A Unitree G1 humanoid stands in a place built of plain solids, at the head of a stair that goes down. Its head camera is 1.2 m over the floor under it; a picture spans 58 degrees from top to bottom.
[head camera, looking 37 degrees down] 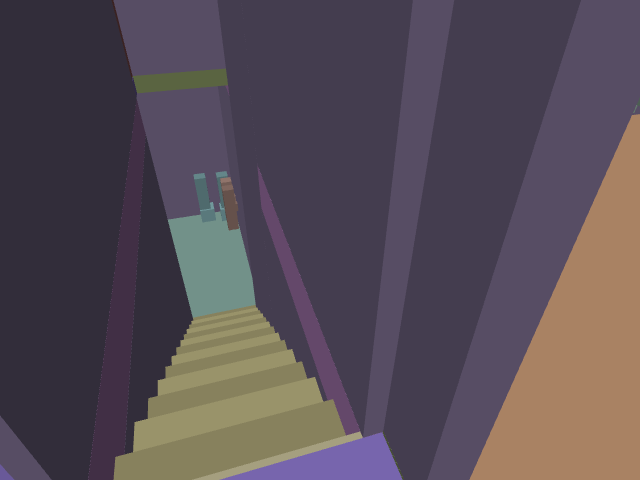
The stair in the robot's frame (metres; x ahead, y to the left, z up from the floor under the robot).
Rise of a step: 0.20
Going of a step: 0.24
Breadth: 0.74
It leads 16 degrees to the left of straight ahead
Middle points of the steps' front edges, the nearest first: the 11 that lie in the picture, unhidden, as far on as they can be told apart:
0.57 0.24 0.00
0.80 0.31 -0.20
1.04 0.38 -0.40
1.27 0.45 -0.60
1.51 0.51 -0.80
1.74 0.58 -1.00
1.98 0.65 -1.20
2.21 0.72 -1.39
2.45 0.79 -1.59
2.68 0.86 -1.79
2.92 0.93 -1.99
